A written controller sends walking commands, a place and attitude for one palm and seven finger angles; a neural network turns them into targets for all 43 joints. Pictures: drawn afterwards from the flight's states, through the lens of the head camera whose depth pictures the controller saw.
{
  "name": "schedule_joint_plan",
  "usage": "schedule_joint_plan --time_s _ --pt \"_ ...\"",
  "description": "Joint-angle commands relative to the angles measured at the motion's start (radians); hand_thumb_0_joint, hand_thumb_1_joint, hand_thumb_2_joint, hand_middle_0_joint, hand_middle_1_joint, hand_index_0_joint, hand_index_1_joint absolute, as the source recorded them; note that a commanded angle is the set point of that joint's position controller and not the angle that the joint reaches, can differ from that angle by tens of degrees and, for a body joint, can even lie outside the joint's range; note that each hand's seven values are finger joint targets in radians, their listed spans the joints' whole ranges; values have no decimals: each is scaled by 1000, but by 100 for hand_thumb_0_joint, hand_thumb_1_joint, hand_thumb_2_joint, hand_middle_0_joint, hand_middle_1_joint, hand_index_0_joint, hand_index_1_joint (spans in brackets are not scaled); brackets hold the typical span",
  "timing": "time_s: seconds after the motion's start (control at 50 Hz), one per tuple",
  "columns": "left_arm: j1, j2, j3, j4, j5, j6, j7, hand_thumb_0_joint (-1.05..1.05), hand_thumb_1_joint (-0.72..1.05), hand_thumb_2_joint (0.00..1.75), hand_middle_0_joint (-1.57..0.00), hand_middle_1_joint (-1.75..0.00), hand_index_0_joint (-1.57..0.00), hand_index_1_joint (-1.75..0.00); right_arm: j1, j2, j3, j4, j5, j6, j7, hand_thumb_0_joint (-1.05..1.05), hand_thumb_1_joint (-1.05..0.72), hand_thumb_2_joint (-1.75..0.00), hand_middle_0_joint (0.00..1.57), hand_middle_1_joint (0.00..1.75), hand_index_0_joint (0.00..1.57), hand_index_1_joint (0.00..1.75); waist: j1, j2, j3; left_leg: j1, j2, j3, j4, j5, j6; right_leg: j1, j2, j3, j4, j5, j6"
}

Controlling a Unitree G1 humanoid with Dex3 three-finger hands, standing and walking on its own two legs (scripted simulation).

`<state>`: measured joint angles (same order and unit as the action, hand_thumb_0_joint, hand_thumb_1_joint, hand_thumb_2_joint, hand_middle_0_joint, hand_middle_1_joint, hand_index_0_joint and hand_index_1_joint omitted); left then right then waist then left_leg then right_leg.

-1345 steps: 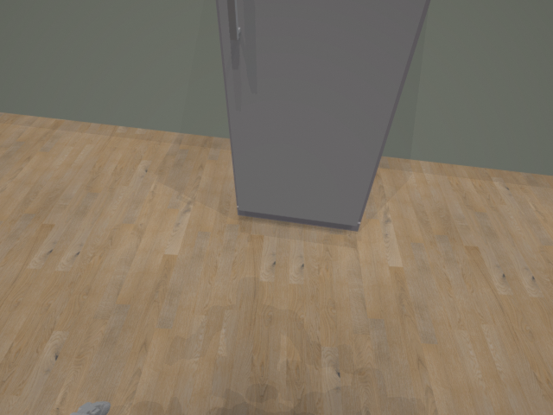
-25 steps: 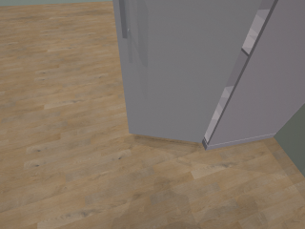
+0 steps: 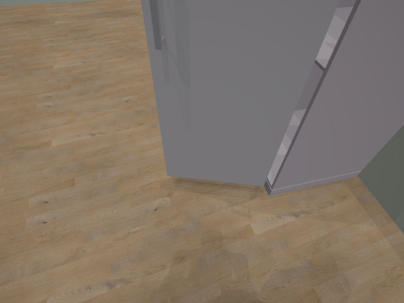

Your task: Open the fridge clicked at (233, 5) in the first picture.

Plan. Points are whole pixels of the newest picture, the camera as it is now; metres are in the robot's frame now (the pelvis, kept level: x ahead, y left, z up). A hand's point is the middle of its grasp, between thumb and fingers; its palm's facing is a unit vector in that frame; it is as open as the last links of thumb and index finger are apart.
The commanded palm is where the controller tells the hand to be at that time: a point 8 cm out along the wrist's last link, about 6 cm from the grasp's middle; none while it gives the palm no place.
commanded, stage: look to check the result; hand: left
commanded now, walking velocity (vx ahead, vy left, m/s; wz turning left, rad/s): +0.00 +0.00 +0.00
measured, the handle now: out of the picture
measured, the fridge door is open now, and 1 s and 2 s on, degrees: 69 69 69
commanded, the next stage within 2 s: stand and wait in 0.42 s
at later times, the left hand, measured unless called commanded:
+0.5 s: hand out of the picture +0.01 +0.16 -0.18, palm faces -0.03 -0.98 -0.19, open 7.3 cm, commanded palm none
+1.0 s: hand out of the picture +0.02 +0.15 -0.18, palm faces -0.03 -0.98 -0.20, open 7.4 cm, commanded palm none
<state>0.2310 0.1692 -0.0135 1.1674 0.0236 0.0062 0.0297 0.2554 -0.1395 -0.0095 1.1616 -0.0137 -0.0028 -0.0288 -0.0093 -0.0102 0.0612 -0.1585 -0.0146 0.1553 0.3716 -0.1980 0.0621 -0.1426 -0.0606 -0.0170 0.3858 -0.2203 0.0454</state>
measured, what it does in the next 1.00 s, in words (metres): stands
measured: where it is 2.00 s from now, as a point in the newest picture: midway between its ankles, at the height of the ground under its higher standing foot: outside the picture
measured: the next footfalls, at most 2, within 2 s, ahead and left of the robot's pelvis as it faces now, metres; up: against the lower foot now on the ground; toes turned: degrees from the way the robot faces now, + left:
none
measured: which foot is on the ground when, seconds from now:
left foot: down 0.00-1.00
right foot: down 0.00-1.00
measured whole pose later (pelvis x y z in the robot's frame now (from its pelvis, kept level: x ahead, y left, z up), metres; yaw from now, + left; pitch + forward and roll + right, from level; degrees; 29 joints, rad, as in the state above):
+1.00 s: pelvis +0.00 -0.02 +0.00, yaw +0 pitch -1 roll +0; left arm 0.21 0.17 -0.01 1.16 0.02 -0.01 0.03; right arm 0.23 -0.15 -0.01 1.16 -0.01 0.00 -0.03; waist -0.01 0.00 0.06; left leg -0.15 0.02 0.15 0.36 -0.19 0.03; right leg -0.13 -0.02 -0.02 0.37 -0.21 0.01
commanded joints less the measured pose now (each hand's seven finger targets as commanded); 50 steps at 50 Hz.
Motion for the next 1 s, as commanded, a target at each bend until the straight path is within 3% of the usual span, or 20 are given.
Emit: schedule_joint_plan --time_s 0.0,0.1,0.26,0.38,0.56,0.58,0.74,0.78,0.86,0.98 --pt "59 98 18 -24 -2 -14 10 0 90 90 -20 -30 -20 -30 52 -115 -18 -25 -2 -7 -5 0 -90 -90 20 30 20 30 -4 16 -11 32 149 -140 -93 75 -25 -63 -51 47 -55 81 -59" --pt "64 94 19 -22 -2 -16 11 0 90 90 -20 -30 -20 -30 57 -114 -18 -26 -1 -9 -7 0 -90 -90 20 30 20 30 -5 7 -25 41 151 -137 -86 97 -24 -58 -49 51 -50 101 -59" --pt "61 91 18 -22 -2 -17 11 0 90 90 -20 -30 -20 -30 48 -110 -17 -22 -1 -6 -5 0 -90 -90 20 30 20 30 -5 8 10 23 149 -134 -89 57 -27 -75 -50 59 -64 84 -61" --pt "60 101 21 -27 -1 -22 12 0 90 90 -20 -30 -20 -30 43 -115 -19 -25 2 -9 -5 0 -90 -90 20 30 20 30 -3 9 -25 48 152 -130 -76 109 -28 -57 -52 63 -67 122 -63" --pt "41 106 19 -32 -3 -23 10 0 90 90 -20 -30 -20 -30 34 -118 -19 -23 -2 -4 -2 0 -90 -90 20 30 20 30 -5 17 7 30 149 -131 -89 55 -34 -70 -53 74 -89 85 -67" --pt "46 115 19 -35 -2 -25 11 0 90 90 -20 -30 -20 -30 38 -124 -20 -25 0 -5 -2 0 -90 -90 20 30 20 30 -5 12 -18 41 150 -133 -80 74 -33 -58 -51 77 -86 101 -67" --pt "29 114 21 -36 -3 -24 10 0 90 90 -20 -30 -20 -30 31 -125 -19 -21 -3 -4 -2 0 -90 -90 20 30 20 30 -6 6 -2 33 152 -132 -89 60 -36 -65 -49 76 -88 89 -67" --pt "37 119 23 -39 -2 -26 10 0 90 90 -20 -30 -20 -30 34 -130 -20 -24 -1 -7 -3 0 -90 -90 20 30 20 30 -3 10 -38 54 155 -129 -76 109 -34 -48 -51 76 -80 131 -68" --pt "30 115 21 -35 -4 -24 10 0 90 90 -20 -30 -20 -30 30 -126 -18 -18 -2 -6 -3 0 -90 -90 20 30 20 30 -4 6 -11 40 154 -132 -85 92 -35 -56 -52 76 -87 111 -67" --pt "34 122 22 -37 -3 -27 10 0 90 90 -20 -30 -20 -30 30 -128 -20 -22 0 -5 -3 0 -90 -90 20 30 20 30 -4 12 -28 51 154 -128 -73 104 -37 -49 -52 77 -90 129 -69"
